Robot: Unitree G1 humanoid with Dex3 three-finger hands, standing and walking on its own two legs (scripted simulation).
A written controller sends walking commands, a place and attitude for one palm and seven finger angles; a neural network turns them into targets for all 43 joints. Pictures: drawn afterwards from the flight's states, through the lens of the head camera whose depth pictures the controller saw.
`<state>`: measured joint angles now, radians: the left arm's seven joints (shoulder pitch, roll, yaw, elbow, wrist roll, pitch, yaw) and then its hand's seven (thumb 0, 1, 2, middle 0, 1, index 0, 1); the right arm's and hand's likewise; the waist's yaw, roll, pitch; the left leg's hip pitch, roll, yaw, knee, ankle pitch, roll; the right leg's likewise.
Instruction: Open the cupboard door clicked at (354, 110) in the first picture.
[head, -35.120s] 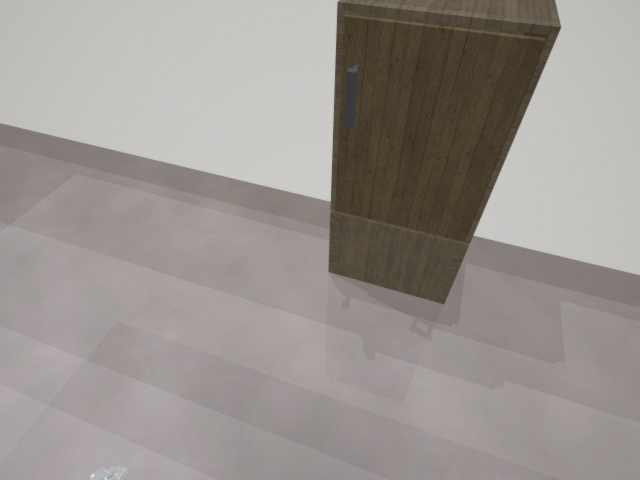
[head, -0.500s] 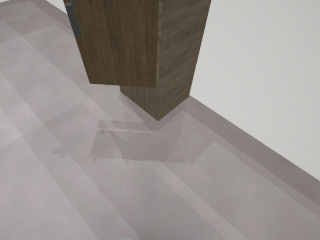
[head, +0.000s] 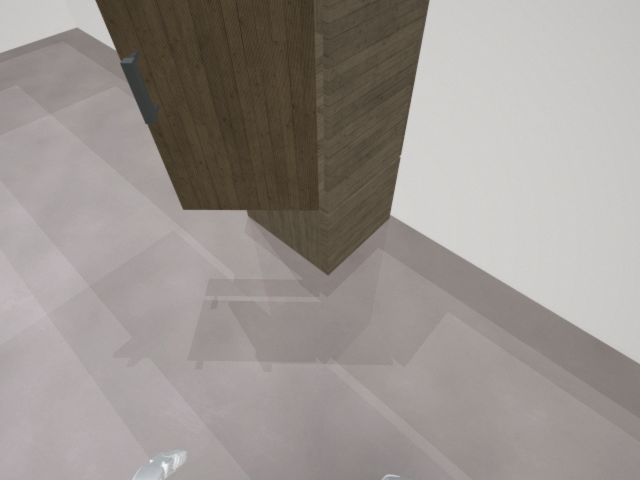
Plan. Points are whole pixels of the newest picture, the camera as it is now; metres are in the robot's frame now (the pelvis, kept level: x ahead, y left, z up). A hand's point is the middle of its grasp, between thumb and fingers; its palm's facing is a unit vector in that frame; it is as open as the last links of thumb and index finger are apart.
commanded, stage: take the last steps up to it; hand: left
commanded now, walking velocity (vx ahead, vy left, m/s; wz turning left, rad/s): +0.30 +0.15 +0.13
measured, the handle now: (143, 87) +0.88 +0.41 +0.02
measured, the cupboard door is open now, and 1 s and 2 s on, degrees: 41 41 41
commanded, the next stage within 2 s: come to a stop and stand still in 0.72 s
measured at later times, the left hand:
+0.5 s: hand out of the picture +0.06 +0.24 -0.18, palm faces +0.22 -0.96 -0.18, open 7.3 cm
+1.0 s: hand (163, 303) +0.44 +0.31 -0.16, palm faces +0.01 -0.98 -0.21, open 7.4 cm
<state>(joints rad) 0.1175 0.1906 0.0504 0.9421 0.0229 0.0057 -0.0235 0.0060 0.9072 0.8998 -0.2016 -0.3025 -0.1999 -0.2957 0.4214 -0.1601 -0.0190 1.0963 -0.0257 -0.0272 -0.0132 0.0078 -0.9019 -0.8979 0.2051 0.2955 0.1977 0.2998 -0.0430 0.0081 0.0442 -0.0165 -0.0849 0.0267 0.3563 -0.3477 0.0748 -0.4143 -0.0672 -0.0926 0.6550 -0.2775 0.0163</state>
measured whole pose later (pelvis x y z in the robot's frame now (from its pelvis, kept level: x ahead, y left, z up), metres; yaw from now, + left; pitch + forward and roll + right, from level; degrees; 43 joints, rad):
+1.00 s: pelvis +0.33 +0.13 -0.01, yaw +3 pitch +0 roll +1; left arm 0.12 0.17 0.02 0.98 0.01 -0.02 0.02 0.00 0.91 0.90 -0.20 -0.30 -0.20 -0.30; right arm 0.33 -0.15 -0.02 1.11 0.00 0.00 -0.03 0.00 -0.91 -0.90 0.20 0.30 0.20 0.30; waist -0.05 0.00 0.05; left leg -0.15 -0.03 0.14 0.55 -0.40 0.01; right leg -0.34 -0.03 -0.09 0.60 -0.27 -0.04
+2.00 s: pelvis +0.29 +0.08 +0.00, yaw +2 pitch -2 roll +1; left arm 0.23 0.17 -0.01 1.05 0.01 -0.01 0.03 0.00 0.92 0.90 -0.21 -0.30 -0.20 -0.30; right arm 0.26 -0.18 -0.01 1.06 -0.02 0.01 -0.02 0.01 -0.91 -0.90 0.20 0.30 0.20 0.30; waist -0.03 0.03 0.03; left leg -0.14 0.04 0.11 0.48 -0.30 -0.02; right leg -0.21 0.00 -0.05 0.53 -0.30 -0.04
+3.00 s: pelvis +0.31 +0.09 +0.01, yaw +2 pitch -1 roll +1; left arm 0.26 0.16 0.01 1.11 0.01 -0.02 0.03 0.00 0.91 0.90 -0.20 -0.30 -0.20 -0.30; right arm 0.26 -0.15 0.00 1.14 -0.02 -0.02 -0.04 0.01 -0.91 -0.90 0.20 0.30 0.20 0.30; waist 0.00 0.00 0.03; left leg -0.12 0.03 0.10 0.43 -0.29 -0.01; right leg -0.17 -0.01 -0.05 0.47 -0.29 -0.02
